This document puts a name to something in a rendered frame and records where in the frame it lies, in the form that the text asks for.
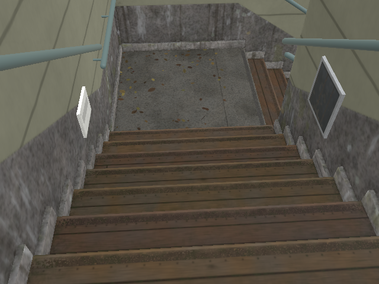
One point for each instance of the stairs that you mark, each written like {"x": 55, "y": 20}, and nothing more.
{"x": 215, "y": 205}
{"x": 270, "y": 85}

